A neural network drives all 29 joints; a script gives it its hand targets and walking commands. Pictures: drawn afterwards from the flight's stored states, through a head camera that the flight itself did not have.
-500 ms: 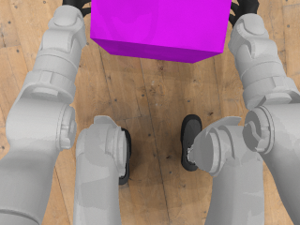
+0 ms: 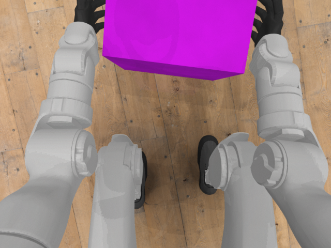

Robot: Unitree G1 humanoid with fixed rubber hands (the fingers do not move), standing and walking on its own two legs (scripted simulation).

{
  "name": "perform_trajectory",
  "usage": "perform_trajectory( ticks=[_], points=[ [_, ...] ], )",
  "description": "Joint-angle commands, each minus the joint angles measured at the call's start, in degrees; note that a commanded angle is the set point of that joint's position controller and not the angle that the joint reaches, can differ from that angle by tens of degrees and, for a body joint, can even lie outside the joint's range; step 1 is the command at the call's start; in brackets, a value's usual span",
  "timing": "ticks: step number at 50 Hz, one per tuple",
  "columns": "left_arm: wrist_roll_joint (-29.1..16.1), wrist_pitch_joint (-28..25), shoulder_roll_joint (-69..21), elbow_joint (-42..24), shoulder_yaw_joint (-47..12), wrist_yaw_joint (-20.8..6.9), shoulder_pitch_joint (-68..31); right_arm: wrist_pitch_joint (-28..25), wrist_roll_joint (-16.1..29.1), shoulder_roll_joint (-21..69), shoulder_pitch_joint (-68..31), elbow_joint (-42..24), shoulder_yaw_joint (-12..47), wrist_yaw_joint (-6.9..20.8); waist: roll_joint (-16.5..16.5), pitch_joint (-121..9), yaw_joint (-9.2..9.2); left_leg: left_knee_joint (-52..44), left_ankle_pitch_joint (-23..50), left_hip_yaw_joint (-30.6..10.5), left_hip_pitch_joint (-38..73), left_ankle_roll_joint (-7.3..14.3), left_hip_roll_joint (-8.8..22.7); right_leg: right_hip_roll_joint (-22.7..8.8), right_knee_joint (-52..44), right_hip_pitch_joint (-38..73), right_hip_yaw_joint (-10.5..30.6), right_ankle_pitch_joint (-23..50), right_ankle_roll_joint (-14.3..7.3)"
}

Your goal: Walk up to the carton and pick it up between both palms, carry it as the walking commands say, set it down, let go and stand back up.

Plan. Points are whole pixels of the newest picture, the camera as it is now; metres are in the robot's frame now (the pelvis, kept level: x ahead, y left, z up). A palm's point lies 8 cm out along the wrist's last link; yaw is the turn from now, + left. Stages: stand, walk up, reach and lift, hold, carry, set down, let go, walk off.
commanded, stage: reach and lift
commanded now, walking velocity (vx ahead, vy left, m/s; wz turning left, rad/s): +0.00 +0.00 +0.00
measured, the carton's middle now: (175, 31) +0.55 -0.01 -0.19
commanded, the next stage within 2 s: none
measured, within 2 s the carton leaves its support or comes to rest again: neither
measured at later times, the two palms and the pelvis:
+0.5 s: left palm (66, 15) +0.52 +0.17 -0.03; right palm (294, 27) +0.50 -0.18 -0.02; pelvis +0.00 +0.00 +0.06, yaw +1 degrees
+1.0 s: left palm out of the picture +0.50 +0.16 +0.06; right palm out of the picture +0.48 -0.18 +0.05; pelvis +0.01 +0.00 +0.11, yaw +1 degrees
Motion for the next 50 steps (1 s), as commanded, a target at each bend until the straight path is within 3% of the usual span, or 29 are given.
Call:
perform_trajectory(
  ticks=[1, 14, 28, 50],
  points=[
    [-7.7, -2.0, -56.6, -12.0, -22.4, -16.4, -33.5, 0.1, 5.9, 53.7, -36.9, -8.7, 28.4, 16.9, 1.1, -73.2, -0.48, -14.4, 17.1, 5.3, 27.0, -0.1, -5.7, 7.7, -5.1, 49.2, -7.2, 16.1, -0.8],
    [-4.5, 0.1, -58.5, -11.5, -20.3, -16.2, -29.0, 3.0, 3.3, 55.7, -31.5, -8.4, 26.8, 18.8, 2.1, -70.0, -0.1, -21.3, 16.7, 4.8, 30.0, 0.0, -6.5, 8.3, -12.0, 45.6, -7.1, 13.0, -0.9],
    [-2.7, 2.8, -61.8, -10.7, -18.4, -17.5, -28.6, 6.0, 0.7, 58.1, -29.6, -7.3, 24.3, 21.0, 3.4, -71.7, -1.08, -27.4, 14.2, 4.7, 35.7, 0.1, -6.9, 8.8, -18.5, 47.0, -7.3, 9.3, -1.8],
    [-1.0, 4.3, -64.8, -11.2, -17.1, -19.8, -21.2, 8.1, -1.0, 63.3, -22.4, -7.9, 25.4, 22.0, 0.6, -70.1, 0.14, -35.9, 15.4, 4.9, 40.2, 0.7, -7.5, 9.5, -28.6, 58.8, -5.8, 11.0, -1.4]
  ],
)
